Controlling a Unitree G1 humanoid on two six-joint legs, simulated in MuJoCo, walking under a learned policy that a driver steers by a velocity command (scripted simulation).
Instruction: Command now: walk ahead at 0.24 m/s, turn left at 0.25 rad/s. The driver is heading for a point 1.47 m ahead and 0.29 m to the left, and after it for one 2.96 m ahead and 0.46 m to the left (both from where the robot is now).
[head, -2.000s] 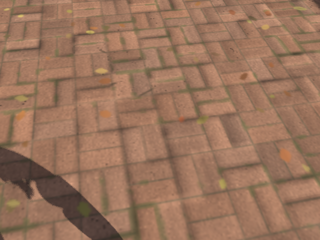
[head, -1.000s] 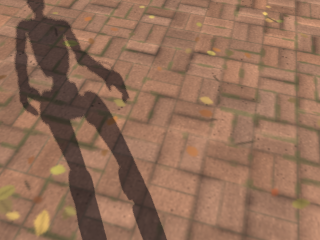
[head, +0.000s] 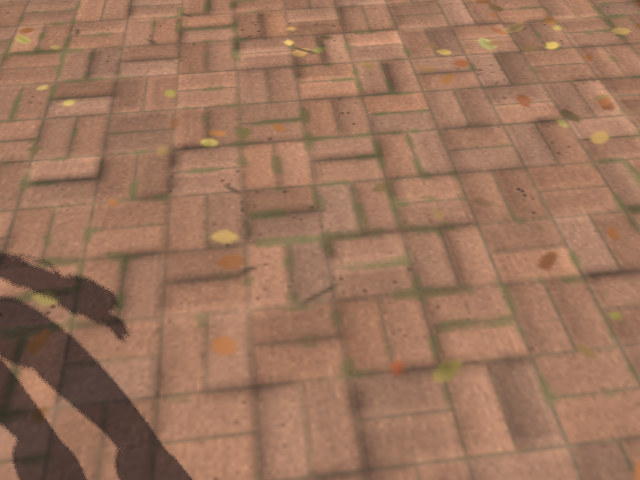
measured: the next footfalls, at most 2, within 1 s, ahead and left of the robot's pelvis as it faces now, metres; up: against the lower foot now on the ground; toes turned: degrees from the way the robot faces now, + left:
left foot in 0.04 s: +0.02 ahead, +0.12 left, +0.00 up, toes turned +3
right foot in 0.44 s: +0.35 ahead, -0.09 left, +0.00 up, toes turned +17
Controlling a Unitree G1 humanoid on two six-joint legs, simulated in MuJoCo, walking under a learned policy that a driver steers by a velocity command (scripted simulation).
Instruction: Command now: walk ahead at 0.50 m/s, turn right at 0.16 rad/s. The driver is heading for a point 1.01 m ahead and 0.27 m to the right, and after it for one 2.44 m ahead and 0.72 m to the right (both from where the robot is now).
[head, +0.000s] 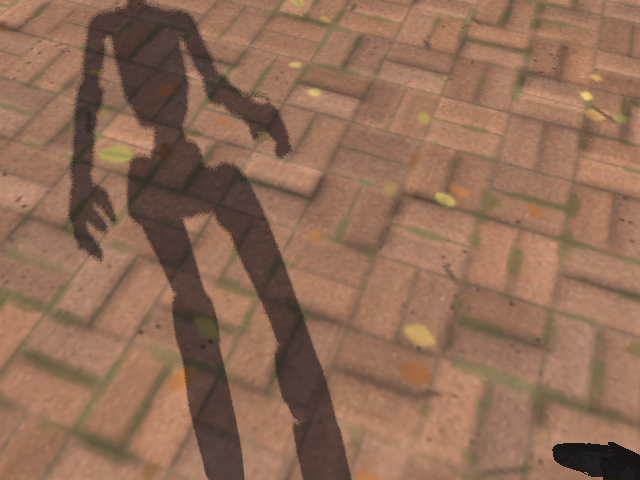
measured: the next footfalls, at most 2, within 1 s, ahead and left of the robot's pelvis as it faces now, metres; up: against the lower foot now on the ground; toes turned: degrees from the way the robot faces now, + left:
right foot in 0.46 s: +0.40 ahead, -0.17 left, +0.00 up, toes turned -17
left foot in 0.94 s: +0.74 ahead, -0.09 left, +0.00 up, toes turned -31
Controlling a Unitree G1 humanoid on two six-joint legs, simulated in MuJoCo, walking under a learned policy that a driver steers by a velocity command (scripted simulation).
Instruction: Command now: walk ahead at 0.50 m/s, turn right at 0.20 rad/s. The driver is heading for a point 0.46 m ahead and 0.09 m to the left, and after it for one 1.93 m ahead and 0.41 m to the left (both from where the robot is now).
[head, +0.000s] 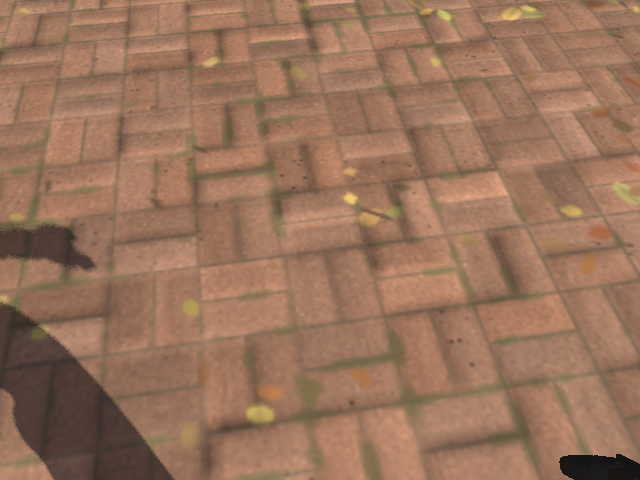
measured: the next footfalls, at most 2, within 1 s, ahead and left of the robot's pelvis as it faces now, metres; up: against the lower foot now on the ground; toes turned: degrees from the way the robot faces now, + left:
right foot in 0.46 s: +0.40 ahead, -0.14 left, +0.00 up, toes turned +5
left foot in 0.96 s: +0.61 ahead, +0.18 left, +0.00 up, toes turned +24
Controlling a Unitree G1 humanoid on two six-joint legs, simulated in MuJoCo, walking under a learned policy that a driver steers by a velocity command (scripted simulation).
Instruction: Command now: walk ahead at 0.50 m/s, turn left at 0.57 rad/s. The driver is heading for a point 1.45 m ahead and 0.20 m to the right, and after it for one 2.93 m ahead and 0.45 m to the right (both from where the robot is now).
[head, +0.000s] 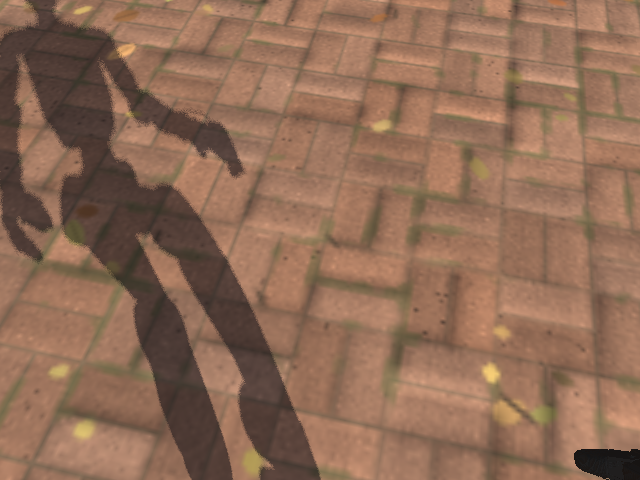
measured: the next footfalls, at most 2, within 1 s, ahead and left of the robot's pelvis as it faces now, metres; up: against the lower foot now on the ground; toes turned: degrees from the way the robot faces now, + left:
right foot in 0.50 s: +0.46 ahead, -0.12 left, +0.00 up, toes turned -1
left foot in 0.98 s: +0.77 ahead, +0.03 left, +0.00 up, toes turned -21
